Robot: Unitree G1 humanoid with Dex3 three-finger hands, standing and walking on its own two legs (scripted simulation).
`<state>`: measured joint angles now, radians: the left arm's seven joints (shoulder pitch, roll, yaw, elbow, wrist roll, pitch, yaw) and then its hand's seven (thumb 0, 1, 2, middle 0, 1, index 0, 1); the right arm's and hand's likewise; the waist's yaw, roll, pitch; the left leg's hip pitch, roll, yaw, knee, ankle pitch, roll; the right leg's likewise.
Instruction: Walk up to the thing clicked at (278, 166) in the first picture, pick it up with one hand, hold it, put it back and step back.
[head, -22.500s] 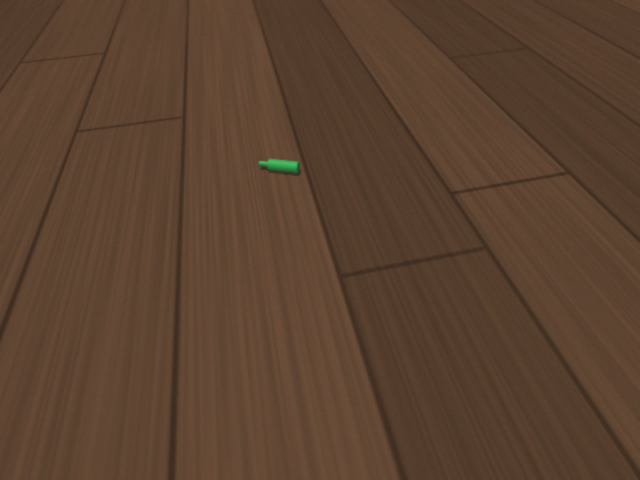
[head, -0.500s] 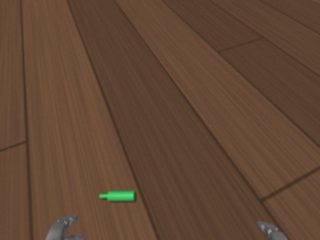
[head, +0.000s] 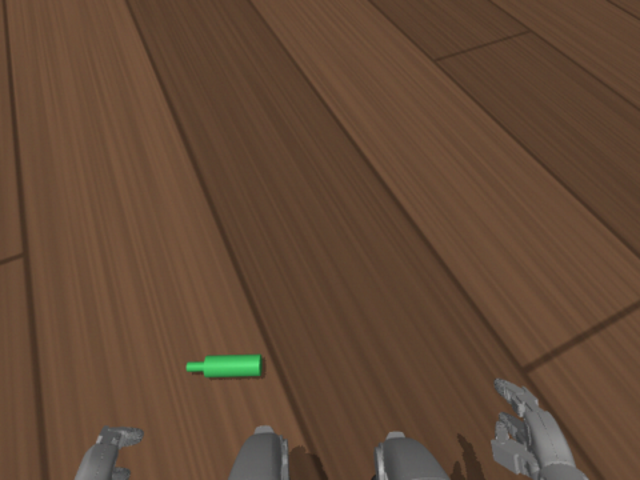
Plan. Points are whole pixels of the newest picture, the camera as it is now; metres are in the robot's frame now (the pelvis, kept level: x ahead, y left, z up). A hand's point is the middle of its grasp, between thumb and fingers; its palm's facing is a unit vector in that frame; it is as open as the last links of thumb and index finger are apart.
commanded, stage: rise first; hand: left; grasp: from above
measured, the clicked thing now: (224, 365) +0.41 +0.28 -0.67
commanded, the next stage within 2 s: none
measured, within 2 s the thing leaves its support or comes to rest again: neither
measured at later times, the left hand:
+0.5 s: hand (159, 455) +0.18 +0.29 -0.28, palm faces -0.42 -0.62 -0.66, open 14.0 cm
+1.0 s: hand (188, 397) +0.29 +0.30 -0.43, palm faces -0.48 -0.21 -0.85, open 14.1 cm
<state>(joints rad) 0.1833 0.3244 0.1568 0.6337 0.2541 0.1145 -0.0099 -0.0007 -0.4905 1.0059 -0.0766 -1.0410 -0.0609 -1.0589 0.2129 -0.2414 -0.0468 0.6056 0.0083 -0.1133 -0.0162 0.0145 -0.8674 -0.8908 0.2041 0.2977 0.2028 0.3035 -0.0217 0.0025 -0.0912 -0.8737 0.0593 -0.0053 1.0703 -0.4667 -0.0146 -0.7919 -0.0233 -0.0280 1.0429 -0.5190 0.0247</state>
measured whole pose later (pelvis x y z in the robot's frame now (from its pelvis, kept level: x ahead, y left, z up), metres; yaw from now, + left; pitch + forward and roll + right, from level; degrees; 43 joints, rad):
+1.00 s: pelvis -0.09 +0.00 -0.30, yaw -6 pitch +32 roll -6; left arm -0.55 0.65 0.17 1.03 0.99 -0.28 0.17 0.00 -0.53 1.05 -0.08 -1.02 -0.06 -1.04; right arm 0.12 -0.26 -0.04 0.75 -0.05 -0.06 0.07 0.01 -0.87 -0.89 0.20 0.30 0.20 0.30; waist -0.05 0.00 -0.11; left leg -2.13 0.07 -0.12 2.16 -0.61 -0.02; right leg -2.01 0.02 -0.05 2.14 -0.69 0.03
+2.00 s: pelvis -0.08 +0.00 -0.38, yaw -9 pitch +31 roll -8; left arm -0.78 0.81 0.18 1.35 1.30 -0.37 0.40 0.00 -0.53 1.01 -0.08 -1.00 -0.08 -1.00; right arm 0.06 -0.26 0.02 0.80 -0.18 0.00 0.12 0.01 -0.91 -0.90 0.20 0.30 0.20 0.30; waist -0.14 -0.05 -0.04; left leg -2.33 0.06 -0.19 2.42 -0.64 -0.03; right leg -2.20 0.05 -0.08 2.38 -0.73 0.04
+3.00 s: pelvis -0.08 +0.00 -0.39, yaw -11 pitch +30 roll -9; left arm -0.81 0.87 0.21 1.41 1.31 -0.37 0.42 0.00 -0.56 1.03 -0.09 -1.00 -0.07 -1.02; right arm 0.06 -0.26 0.07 0.80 -0.21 -0.03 0.13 0.01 -0.91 -0.90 0.20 0.30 0.20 0.30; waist -0.17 -0.06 0.00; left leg -2.36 0.06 -0.22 2.47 -0.65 -0.03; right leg -2.21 0.05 -0.10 2.40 -0.73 0.05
